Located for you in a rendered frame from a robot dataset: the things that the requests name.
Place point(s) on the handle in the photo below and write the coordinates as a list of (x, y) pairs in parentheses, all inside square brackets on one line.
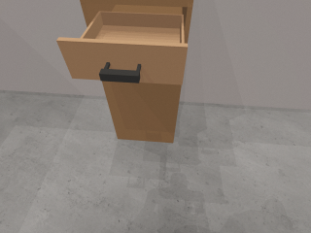
[(119, 75)]

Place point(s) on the cabinet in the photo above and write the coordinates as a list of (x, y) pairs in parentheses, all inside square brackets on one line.
[(142, 111)]

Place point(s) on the drawer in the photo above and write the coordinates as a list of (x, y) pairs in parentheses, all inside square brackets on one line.
[(126, 39)]

